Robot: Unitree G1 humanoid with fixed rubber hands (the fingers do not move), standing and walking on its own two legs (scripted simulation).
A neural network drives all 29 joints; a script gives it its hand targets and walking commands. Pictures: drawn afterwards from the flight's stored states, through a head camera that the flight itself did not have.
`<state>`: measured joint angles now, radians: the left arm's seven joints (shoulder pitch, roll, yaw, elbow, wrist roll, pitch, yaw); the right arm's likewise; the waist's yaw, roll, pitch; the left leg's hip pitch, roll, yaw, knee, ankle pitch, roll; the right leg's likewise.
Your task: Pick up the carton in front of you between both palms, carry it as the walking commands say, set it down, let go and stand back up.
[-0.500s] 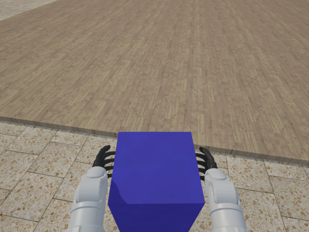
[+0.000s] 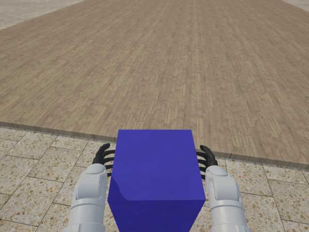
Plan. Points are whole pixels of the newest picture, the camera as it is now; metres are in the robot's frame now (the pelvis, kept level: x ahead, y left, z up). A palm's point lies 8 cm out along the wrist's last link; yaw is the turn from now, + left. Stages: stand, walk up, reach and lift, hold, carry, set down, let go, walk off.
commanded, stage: hold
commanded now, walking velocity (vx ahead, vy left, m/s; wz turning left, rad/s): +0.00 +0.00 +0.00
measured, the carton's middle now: (154, 182) +0.30 +0.00 -0.03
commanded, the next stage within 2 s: carry in 0.22 s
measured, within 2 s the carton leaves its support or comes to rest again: neither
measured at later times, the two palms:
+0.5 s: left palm (96, 151) +0.34 +0.16 +0.07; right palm (204, 153) +0.33 -0.13 +0.07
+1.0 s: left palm (111, 96) +0.58 +0.16 +0.09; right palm (191, 101) +0.56 -0.13 +0.09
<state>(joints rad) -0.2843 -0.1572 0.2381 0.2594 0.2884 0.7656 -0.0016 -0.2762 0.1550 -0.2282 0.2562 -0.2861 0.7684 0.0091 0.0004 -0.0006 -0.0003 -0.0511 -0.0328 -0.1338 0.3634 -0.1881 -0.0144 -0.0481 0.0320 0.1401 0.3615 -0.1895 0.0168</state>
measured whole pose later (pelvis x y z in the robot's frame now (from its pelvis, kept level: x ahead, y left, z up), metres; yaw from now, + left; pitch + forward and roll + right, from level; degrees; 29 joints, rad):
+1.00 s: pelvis +0.30 +0.03 +0.00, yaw -1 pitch +6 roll -2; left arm -0.19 -0.14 0.13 -0.33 0.10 1.23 0.10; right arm -0.17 0.14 -0.12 -0.35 -0.10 1.24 -0.10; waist -0.03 0.03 -0.13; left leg -0.07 0.03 0.17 0.32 -0.35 0.03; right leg -0.59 -0.06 -0.14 0.84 -0.30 0.00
